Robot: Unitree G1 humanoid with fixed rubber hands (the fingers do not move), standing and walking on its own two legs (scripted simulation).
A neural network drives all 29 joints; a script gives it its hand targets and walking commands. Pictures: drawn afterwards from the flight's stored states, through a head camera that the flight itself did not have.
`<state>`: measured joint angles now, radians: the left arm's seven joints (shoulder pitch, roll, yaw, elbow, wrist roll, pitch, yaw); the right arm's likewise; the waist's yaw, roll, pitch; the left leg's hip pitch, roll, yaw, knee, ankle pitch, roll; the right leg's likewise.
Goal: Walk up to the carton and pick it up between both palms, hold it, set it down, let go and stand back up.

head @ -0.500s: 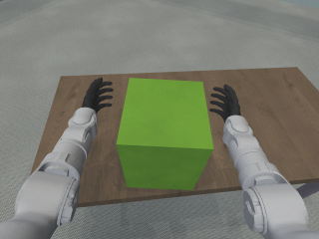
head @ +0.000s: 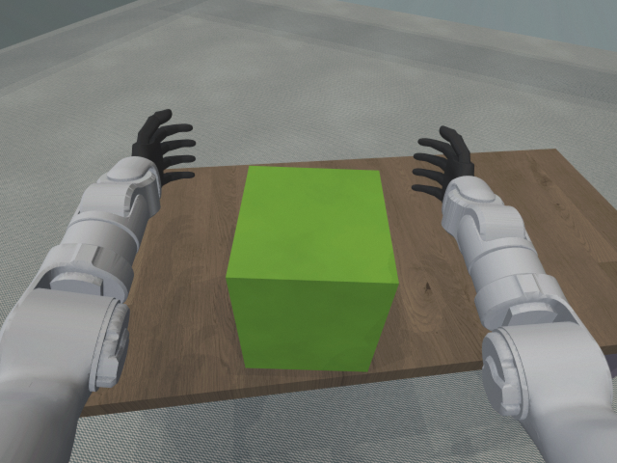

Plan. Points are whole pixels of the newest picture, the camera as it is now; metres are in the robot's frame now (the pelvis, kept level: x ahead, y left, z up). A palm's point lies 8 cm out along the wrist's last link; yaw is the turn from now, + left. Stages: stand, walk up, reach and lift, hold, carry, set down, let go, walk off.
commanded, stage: set down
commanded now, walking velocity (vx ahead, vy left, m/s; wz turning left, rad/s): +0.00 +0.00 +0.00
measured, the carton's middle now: (310, 272) +0.42 -0.01 -0.01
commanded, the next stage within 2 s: let go in 1.78 s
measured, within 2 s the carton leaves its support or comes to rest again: neither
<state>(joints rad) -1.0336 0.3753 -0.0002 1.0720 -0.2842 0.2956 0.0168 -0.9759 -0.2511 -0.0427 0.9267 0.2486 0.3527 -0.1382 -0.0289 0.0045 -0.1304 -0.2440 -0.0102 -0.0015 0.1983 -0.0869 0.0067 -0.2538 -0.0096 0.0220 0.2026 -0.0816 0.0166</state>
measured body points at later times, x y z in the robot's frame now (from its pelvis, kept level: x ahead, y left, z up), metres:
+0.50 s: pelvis -0.02 +0.00 +0.00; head -0.02 +0.00 +0.45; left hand +0.41 +0.21 +0.14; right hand +0.40 -0.19 +0.13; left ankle +0.00 +0.11 -0.75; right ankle +0.00 -0.13 -0.75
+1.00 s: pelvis -0.01 +0.00 +0.00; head -0.02 -0.01 +0.45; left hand +0.35 +0.21 +0.06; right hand +0.35 -0.20 +0.06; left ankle +0.00 +0.11 -0.75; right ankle +0.00 -0.13 -0.75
